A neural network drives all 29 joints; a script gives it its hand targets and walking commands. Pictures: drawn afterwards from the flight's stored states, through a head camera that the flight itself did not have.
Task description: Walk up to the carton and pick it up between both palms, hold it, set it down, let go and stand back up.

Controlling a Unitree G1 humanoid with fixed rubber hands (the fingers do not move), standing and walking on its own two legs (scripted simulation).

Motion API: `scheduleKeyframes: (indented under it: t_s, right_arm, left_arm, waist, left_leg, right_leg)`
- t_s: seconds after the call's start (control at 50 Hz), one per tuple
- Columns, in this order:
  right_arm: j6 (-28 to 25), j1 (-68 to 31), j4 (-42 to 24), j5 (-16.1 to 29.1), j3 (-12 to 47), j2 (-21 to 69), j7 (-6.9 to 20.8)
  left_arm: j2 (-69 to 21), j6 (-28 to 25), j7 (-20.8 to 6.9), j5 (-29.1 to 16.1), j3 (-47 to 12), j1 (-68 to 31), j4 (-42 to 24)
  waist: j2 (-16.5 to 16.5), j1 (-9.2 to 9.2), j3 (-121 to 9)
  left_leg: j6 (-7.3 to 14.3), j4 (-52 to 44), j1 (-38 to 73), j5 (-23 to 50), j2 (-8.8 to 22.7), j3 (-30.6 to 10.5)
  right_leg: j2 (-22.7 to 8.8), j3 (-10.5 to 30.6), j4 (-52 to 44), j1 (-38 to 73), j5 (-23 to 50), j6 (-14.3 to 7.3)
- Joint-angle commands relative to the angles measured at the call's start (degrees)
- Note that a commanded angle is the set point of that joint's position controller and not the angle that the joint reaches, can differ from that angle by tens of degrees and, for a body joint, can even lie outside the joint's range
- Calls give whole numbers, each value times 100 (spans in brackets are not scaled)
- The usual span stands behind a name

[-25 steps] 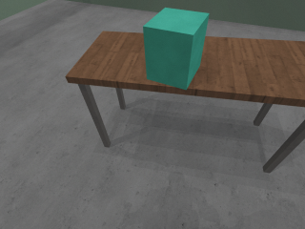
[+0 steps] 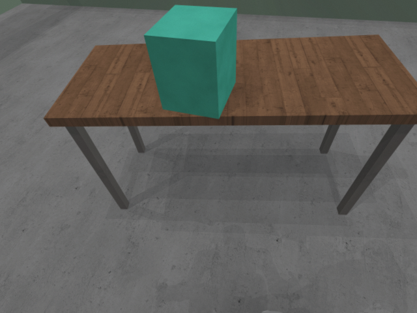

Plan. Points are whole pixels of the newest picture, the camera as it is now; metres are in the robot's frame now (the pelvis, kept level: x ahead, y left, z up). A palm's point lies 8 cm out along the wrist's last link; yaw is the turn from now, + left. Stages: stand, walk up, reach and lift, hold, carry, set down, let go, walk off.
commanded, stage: walk up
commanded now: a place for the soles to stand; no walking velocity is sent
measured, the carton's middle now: (197, 62) +0.82 +0.03 +0.05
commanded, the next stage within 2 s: none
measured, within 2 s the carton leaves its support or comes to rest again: neither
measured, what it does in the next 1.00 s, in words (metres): walks ahead: left foot, then right foot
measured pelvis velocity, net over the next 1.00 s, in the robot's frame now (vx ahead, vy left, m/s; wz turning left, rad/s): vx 0.31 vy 0.07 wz -0.10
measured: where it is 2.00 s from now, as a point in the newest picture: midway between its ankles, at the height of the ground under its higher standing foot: (204, 285)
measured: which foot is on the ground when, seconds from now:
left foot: down 0.00-0.04, up 0.06-0.50, down 0.52-0.88, up 0.90-1.00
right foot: down 0.00-0.54, up 0.56-0.84, down 0.86-1.00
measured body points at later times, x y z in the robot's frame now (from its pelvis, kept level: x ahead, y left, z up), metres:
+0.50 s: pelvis +0.17 +0.02 -0.02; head +0.19 +0.01 +0.43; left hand +0.20 +0.34 -0.10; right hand +0.28 -0.28 -0.12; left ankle +0.30 +0.17 -0.73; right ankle +0.07 -0.13 -0.74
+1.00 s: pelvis +0.31 +0.07 -0.04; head +0.33 +0.04 +0.41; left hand +0.48 +0.35 -0.09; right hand +0.36 -0.26 -0.15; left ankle +0.32 +0.19 -0.71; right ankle +0.36 -0.07 -0.74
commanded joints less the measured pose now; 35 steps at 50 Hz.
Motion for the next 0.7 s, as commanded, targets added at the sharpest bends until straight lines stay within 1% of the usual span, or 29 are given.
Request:
scheduleKeyframes:
  t_s: [0.0, 0.02, 0.04, 0.06, 0.08, 0.1, 0.12, 0.14, 0.16, 0.18, 0.22, 0.24, 0.26, 0.28, 0.3, 0.32, 0.36, 0.38, 0.42, 0.46, 0.48, 0.5, 0.52, 0.54, 0.56, 0.58, 0.6, 0.62, 0.68]
  right_arm:
    - [27, -515, -929, 71, -269, -1209, 65]
    - [72, -418, -1040, 49, -124, -879, 107]
    - [87, -732, -1383, 116, 12, -527, 169]
    - [143, -678, -1615, 157, -73, -836, 175]
    - [206, -666, -1677, 156, -246, -1298, 177]
    - [197, -521, -1682, 238, -320, -1420, 198]
    - [187, -11, -1562, 299, -347, -1524, 218]
    - [164, 338, -1433, 306, -404, -1557, 246]
    - [141, 502, -1396, 224, -351, -1445, 252]
    - [176, 547, -1405, 198, -334, -1438, 284]
    - [230, 322, -1682, 114, -328, -1446, 338]
    - [236, 291, -1758, 154, -283, -1363, 360]
    - [247, 135, -1854, 108, -312, -1462, 376]
    - [244, 44, -1941, 162, -301, -1390, 386]
    - [240, 88, -1969, 155, -292, -1364, 399]
    - [217, 92, -1997, 163, -281, -1346, 430]
    - [227, -212, -2173, 166, -281, -1299, 461]
    - [221, -110, -2209, 163, -262, -1264, 456]
    - [197, -340, -2252, 192, -293, -1347, 418]
    - [174, -165, -2225, 179, -334, -1419, 363]
    - [144, 176, -2123, 166, -404, -1506, 336]
    - [62, 922, -1907, 123, -517, -1773, 279]
    - [36, 1522, -1842, 71, -673, -2239, 199]
    - [48, 1734, -2051, 177, -709, -2506, 105]
    - [80, 1675, -2075, 349, -759, -2529, 71]
    - [83, 1498, -2124, 345, -650, -2315, 47]
    - [104, 1313, -2165, 288, -565, -2254, 19]
    - [101, 1000, -2161, 252, -481, -2181, -4]
    - [79, 565, -2306, 266, -348, -1871, 14]
  left_arm:
    - [889, -84, 60, -7, 375, 1248, -310]
    - [1199, -86, 144, -37, 470, 1655, -308]
    - [1665, -122, 262, 24, 545, 2092, -431]
    - [1790, -133, 338, 94, 548, 1481, -898]
    - [1861, -183, 384, 52, 558, 1086, -1126]
    - [2092, -285, 427, 31, 596, 817, -1370]
    - [1989, -339, 454, 39, 567, 610, -1484]
    - [1984, -348, 461, 37, 545, 294, -1570]
    - [1869, -377, 454, 12, 460, 422, -1595]
    - [1818, -387, 444, 9, 432, 406, -1683]
    - [1666, -411, 442, -2, 405, 800, -1673]
    - [1768, -430, 445, 4, 429, 834, -1762]
    - [1796, -431, 449, -9, 458, 1014, -1778]
    - [1822, -428, 447, 3, 470, 1046, -1823]
    - [1728, -420, 439, -23, 443, 1133, -1844]
    - [1798, -438, 450, -8, 477, 1085, -1907]
    - [1770, -395, 443, -45, 459, 1227, -1958]
    - [1815, -386, 444, -41, 464, 1216, -1997]
    - [1903, -344, 428, -72, 471, 1231, -2006]
    - [1942, -287, 426, -103, 442, 1131, -2099]
    - [1898, -248, 422, -142, 402, 1018, -2143]
    - [1673, -229, 404, -174, 314, 1135, -2129]
    - [1345, -253, 401, -190, 184, 1397, -2261]
    - [1243, -267, 413, -299, 162, 1330, -2491]
    - [1732, -187, 505, -244, 328, 764, -2599]
    - [1805, -183, 508, -193, 333, 586, -2559]
    - [1683, -200, 490, -229, 284, 722, -2370]
    - [1533, -200, 469, -228, 239, 859, -2226]
    - [1425, -111, 418, -149, 200, 840, -2158]
  waist:
    - [251, 646, -485]
    - [-516, 870, -605]
    - [-1807, 1139, -235]
    - [-1124, 813, 147]
    - [-637, 639, 657]
    - [-529, 419, 807]
    - [-295, 197, 631]
    - [-489, 93, 423]
    - [-516, 78, 476]
    - [-734, 133, 428]
    - [-733, 277, 433]
    - [-861, 266, 356]
    - [-765, 361, 438]
    - [-869, 377, 480]
    - [-791, 380, 515]
    - [-820, 332, 475]
    - [-819, 484, 406]
    - [-1020, 398, 369]
    - [-950, 509, 332]
    - [-852, 382, 289]
    - [-778, 117, 219]
    - [-40, -189, -251]
    - [1143, -519, -824]
    - [1965, -665, -1460]
    - [1405, -754, -1340]
    - [813, -614, -954]
    - [559, -405, -654]
    - [651, -200, -671]
    - [923, -95, -304]
  left_leg:
    - [646, 300, -2072, -2857, 647, -303]
    - [466, 1691, -2791, -2975, 222, 160]
    - [128, 3583, -3839, -2696, -251, 249]
    - [49, 4284, -4003, -2281, -146, -809]
    - [-5, 4448, -3856, -1744, 214, -1150]
    - [-17, 4470, -3852, -1369, 333, -1347]
    - [-50, 4308, -3572, -881, 504, -1207]
    - [-113, 4018, -3219, -753, 551, -1202]
    - [-138, 3882, -2979, -510, 524, -1047]
    - [-210, 3768, -2858, -373, 422, -971]
    - [-254, 3392, -3024, -99, 433, -931]
    - [-305, 3262, -2990, 84, 438, -778]
    - [-260, 3185, -3037, 176, 440, -814]
    - [-252, 2985, -2996, 270, 458, -769]
    - [-253, 2770, -3150, 367, 419, -845]
    - [-242, 2670, -2985, 490, 488, -830]
    - [-175, 2213, -2935, 484, 355, -708]
    - [-136, 1983, -2866, 530, 397, -793]
    - [-105, 1534, -2452, 371, 195, -498]
    - [89, 1116, -1633, 230, 42, -453]
    - [174, 754, -900, 387, -33, -394]
    - [324, 462, 284, 506, -138, -383]
    - [655, 266, 1363, 350, 718, -1681]
    - [1228, -541, 1742, 536, 1983, -4251]
    - [1823, -674, 1329, 503, 2317, -4763]
    - [1677, -489, 1030, 751, 2128, -4127]
    - [1444, -193, 725, 1273, 1831, -3113]
    - [1322, -12, 371, 1460, 1580, -2426]
    - [1362, -268, -632, 1196, 1490, -1868]
  right_leg:
    - [512, -668, -604, 2463, 626, -6]
    - [356, -376, -863, 3047, 153, -40]
    - [-1164, 2516, -2101, 2719, -1951, -580]
    - [-2181, 4709, -3252, 1679, -3601, -1345]
    - [-2232, 4627, -3390, 1075, -3792, -1465]
    - [-2046, 4194, -3213, 1011, -3309, -1299]
    - [-1779, 3379, -2883, 961, -2522, -1020]
    - [-1426, 2733, -2707, 952, -1976, -913]
    - [-1374, 2269, -2672, 632, -1428, -813]
    - [-1248, 2015, -2604, 588, -1039, -882]
    - [-1231, 1853, -2576, 762, -689, -959]
    - [-1132, 1459, -2457, 801, -382, -977]
    - [-1173, 1568, -2436, 816, -351, -932]
    - [-1139, 1462, -2437, 800, -344, -931]
    - [-1054, 1366, -2270, 985, 110, -760]
    - [-1152, 1294, -2223, 908, 293, -856]
    - [-1035, 1168, -2018, 1199, 740, -839]
    - [-1127, 1156, -1830, 1316, 1105, -829]
    - [-1029, 801, -1610, 1383, 1605, -768]
    - [-1137, 816, -1238, 1009, 1879, -692]
    - [-1001, 532, -627, 742, 1960, -523]
    - [-628, 166, 748, 382, 2159, -359]
    - [-169, -74, 2590, -593, 1409, -73]
    - [816, 35, 3584, -1506, -1252, 241]
    - [485, 605, 4201, -1625, -1378, 77]
    - [303, 849, 4380, -1766, -1217, 80]
    - [121, 825, 4249, -1739, -946, 58]
    - [47, 788, 3815, -1366, -907, 42]
    - [42, 414, 2777, -828, -858, 188]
